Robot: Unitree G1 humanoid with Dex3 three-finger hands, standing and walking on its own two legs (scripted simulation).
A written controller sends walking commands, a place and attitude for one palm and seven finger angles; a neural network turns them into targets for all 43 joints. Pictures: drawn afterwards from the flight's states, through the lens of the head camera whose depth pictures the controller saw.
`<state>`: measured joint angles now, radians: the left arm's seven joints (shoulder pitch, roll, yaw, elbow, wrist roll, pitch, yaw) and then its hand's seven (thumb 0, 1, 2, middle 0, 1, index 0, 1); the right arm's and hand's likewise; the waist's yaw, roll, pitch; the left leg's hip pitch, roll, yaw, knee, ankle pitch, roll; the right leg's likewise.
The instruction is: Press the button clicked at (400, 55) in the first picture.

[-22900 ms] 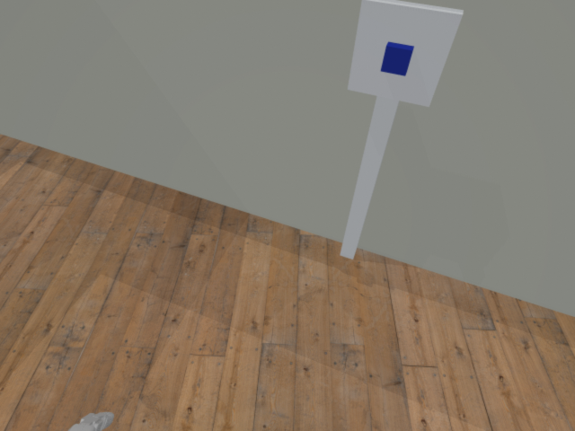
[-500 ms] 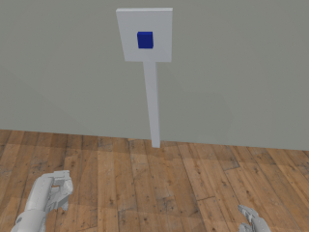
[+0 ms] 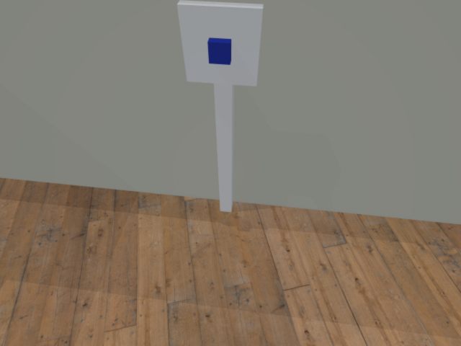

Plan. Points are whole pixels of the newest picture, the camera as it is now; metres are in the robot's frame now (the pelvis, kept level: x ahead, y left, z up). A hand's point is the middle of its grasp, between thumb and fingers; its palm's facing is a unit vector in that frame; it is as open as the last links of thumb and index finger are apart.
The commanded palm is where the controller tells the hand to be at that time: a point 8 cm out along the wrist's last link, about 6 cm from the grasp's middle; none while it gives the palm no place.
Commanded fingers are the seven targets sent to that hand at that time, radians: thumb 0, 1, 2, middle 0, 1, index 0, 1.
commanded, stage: let the arm hang, fingers relaxed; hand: left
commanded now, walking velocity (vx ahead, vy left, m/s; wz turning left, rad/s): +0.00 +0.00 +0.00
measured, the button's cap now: (220, 50) +0.81 +0.09 +0.11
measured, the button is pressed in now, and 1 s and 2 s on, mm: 0 0 0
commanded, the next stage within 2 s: stand and wait in 0.48 s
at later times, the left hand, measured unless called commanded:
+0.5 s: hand out of the picture +0.02 +0.16 -0.18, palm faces +0.04 -0.98 -0.19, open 7.4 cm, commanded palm none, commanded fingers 0.00 0.90 0.90 -0.20 -0.30 -0.20 -0.30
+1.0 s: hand out of the picture +0.04 +0.16 -0.17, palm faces +0.02 -0.98 -0.21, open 7.4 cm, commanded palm none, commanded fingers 0.00 0.90 0.90 -0.20 -0.30 -0.20 -0.30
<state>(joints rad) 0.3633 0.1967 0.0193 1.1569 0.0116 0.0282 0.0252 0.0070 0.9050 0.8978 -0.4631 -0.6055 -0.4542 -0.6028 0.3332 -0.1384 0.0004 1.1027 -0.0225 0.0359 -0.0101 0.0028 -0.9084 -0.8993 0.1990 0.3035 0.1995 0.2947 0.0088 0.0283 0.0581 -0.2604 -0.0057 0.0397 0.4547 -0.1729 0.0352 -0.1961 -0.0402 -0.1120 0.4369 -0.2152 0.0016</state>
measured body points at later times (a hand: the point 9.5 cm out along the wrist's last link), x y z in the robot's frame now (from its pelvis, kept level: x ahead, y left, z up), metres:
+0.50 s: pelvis +0.01 -0.01 +0.00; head +0.03 -0.01 +0.45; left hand +0.02 +0.21 -0.16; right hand -0.01 -0.22 -0.16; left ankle +0.05 +0.09 -0.74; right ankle +0.01 -0.12 -0.74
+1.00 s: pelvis +0.03 -0.02 +0.00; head +0.05 -0.02 +0.45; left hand +0.04 +0.21 -0.15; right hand +0.04 -0.24 -0.16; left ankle +0.05 +0.09 -0.74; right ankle +0.01 -0.12 -0.74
